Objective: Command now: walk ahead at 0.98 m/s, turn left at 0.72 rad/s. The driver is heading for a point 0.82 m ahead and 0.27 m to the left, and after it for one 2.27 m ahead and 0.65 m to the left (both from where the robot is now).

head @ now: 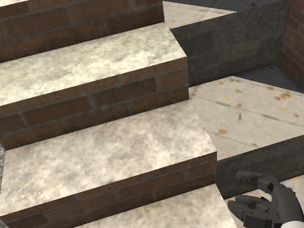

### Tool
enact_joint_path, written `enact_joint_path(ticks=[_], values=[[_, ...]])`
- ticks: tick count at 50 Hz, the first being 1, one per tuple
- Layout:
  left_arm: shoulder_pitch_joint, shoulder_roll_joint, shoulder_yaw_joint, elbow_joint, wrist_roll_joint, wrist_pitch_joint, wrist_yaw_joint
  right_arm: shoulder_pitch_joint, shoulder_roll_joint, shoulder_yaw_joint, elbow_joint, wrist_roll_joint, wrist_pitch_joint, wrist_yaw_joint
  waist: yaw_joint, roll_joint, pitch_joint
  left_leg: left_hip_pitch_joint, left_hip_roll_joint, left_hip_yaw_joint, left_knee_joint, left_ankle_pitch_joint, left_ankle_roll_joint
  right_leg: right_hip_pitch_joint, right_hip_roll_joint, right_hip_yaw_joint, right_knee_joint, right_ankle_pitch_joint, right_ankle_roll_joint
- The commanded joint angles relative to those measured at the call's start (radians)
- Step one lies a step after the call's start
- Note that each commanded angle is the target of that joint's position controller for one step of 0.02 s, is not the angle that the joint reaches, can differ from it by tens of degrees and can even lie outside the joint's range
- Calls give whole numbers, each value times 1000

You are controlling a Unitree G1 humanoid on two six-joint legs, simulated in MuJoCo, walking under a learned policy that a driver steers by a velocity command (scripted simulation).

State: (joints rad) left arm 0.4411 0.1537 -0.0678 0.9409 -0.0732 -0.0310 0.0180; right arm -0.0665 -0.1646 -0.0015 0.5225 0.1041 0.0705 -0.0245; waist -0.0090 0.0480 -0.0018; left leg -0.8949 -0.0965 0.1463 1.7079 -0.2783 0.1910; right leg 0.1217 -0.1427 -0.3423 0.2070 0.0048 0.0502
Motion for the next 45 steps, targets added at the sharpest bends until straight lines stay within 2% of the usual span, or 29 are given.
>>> enact_joint_path(ticks=[1,2,3,4,5,7,11,12,13,15,16,17,18,19,21,23,27,31,32,33,34,35,36,37,38,39,40,42,45], values=[[-252,366,83,-226,-23,25,74,195,-99,-15,-20,-17,14,-13,-180,-325,-100,371,-5,22,-566,-470,34,86,-256,82,267,1697,-149],[-263,350,86,-255,-41,27,85,185,-104,-12,-23,-7,-3,11,-206,-256,-75,387,2,-39,-943,-280,82,146,-180,46,582,1484,-142],[-295,291,76,-349,-36,3,72,85,-139,-17,-10,-57,-33,58,-172,1,-5,481,144,-334,-1361,266,125,-73,-10,115,897,223,-60],[-393,175,63,-497,32,-29,30,-73,-86,22,21,-124,-57,42,-11,197,-10,536,85,-564,-1011,696,134,-592,196,332,1405,-381,-4],[-453,122,42,-600,69,-65,12,-142,-55,54,-15,-174,-61,22,27,107,-99,505,152,-635,-980,752,105,-712,187,431,1582,-380,-19],[-397,58,4,-624,124,-71,-25,32,-118,31,50,-123,-62,51,46,-104,-43,432,98,-647,-932,600,41,-786,194,416,1496,-335,-51],[-467,186,26,-722,100,-37,11,121,-151,9,37,-95,-79,20,25,46,-37,597,102,-671,-926,642,106,-1072,216,429,1504,-494,-13],[-463,160,0,-681,178,-55,-8,261,-276,-57,70,-178,-123,-49,11,-63,-77,516,142,-636,-1188,486,92,-856,148,509,945,-740,-9],[-367,160,5,-662,143,-66,-22,172,-305,-71,64,-218,-128,-65,82,-86,-73,328,97,-541,-1143,389,81,-536,129,513,577,-827,-38],[-52,158,67,-487,79,-62,5,145,-185,-56,59,-179,-180,-23,226,-285,-218,226,64,-494,-818,487,42,2,141,365,360,-192,-67],[22,272,101,-447,106,-48,12,110,-92,-37,2,-139,-189,33,158,-546,-299,54,-65,-387,-373,-16,-84,213,-34,752,408,-79,-63],[-138,249,95,-583,21,-28,-24,-73,-86,-9,-47,-54,-186,44,191,-324,-179,-19,-110,-270,-16,-37,-164,88,-148,817,236,548,-16],[-235,251,92,-570,62,-15,-20,-85,-102,-26,-88,-26,-168,56,99,-290,-195,-131,-54,-182,256,-10,-209,21,-200,818,226,451,-91],[-205,190,83,-536,72,-28,-30,-68,-100,-17,-101,-33,-171,48,78,-174,-174,-205,-24,-193,390,-4,-230,33,-191,708,272,565,-117],[-116,216,111,-424,58,-44,-29,-39,-79,-1,-124,-26,-153,48,62,-147,-133,-354,35,-217,489,-5,-241,7,-184,739,152,-5,-186],[-84,120,89,-261,90,-79,-49,-66,-15,8,-150,-10,-129,19,46,-170,27,-493,20,-215,760,-34,-179,-102,-155,661,72,-119,-217],[-100,24,44,-29,95,-101,-81,-211,21,10,-263,-27,-49,0,-37,-89,100,-422,110,-181,607,-11,-64,-287,-51,278,-36,60,-104],[-96,209,86,-53,58,-65,-71,-72,-6,9,-251,-57,20,-27,-84,-37,-37,180,118,-80,-96,67,-100,-397,20,179,-105,450,-178],[20,392,137,-28,-13,-60,-50,-71,-4,26,-265,-18,32,-39,-64,-105,-147,400,22,-5,-446,-494,-45,-327,-12,211,-49,858,-186],[83,418,153,-14,-25,-42,-42,-29,-52,-2,-236,-4,35,-38,-48,-119,-187,430,1,-36,-623,-580,-58,-186,-62,269,129,1148,-180],[110,443,168,18,51,-48,-32,176,-75,-29,-151,-20,29,-24,-108,-230,-350,642,-44,-48,-572,-357,-53,-102,-145,256,262,1641,-229],[-5,406,155,-58,60,-49,-29,399,-231,-90,-46,-19,-2,-25,-226,-40,-434,870,92,-423,-751,-102,36,-337,-9,210,627,1366,-153],[-35,375,156,-99,88,-56,-51,483,-384,-123,40,-94,-2,-35,-237,352,-554,1094,311,-917,-1127,533,124,-558,238,247,1122,-203,-115],[-206,282,146,-145,118,-104,-60,386,-333,-91,55,-179,-3,-47,-227,240,-495,1002,265,-958,-1133,692,104,-768,245,400,1578,-402,-102],[-264,164,101,-232,65,-102,-61,303,-262,-62,77,-175,-21,-37,-165,171,-388,886,265,-833,-1099,585,58,-854,303,428,1797,-532,-61],[-221,102,85,-265,60,-101,-54,232,-194,-38,130,-138,-38,-18,-70,62,-244,810,276,-820,-1061,528,47,-982,321,426,1828,-522,-50],[-174,57,60,-267,61,-103,-48,252,-149,-34,188,-141,-65,3,-47,-17,-133,753,251,-764,-1047,447,30,-1066,328,417,1869,-563,-70],[-117,36,52,-297,52,-76,-32,185,-78,-20,279,-134,-88,28,70,13,-24,422,194,-752,-1118,-29,-13,-1002,289,467,1869,-557,-96],[-14,49,43,-251,18,-11,7,99,9,10,248,-100,-118,51,164,-53,55,249,173,-492,-1167,-53,-48,-856,250,445,1495,-378,-38]])
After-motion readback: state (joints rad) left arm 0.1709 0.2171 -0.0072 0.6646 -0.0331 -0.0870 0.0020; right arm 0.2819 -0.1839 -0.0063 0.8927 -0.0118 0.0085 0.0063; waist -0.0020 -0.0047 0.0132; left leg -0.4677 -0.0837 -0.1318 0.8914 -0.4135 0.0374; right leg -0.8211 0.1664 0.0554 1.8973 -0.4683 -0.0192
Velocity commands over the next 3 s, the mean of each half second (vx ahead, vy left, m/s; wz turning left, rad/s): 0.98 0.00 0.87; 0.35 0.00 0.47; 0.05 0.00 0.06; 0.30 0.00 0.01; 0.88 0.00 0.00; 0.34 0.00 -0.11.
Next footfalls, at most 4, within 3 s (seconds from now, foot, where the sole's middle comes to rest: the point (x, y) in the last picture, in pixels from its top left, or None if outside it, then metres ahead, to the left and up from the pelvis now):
0.02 left None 0.05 0.07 -0.63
0.30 right None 0.20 -0.11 -0.63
0.66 left None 0.26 0.21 -0.44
1.10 right None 0.42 0.04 -0.44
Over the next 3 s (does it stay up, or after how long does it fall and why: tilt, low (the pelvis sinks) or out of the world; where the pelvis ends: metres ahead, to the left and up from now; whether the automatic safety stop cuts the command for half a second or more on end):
stays up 0.62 0.15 0.52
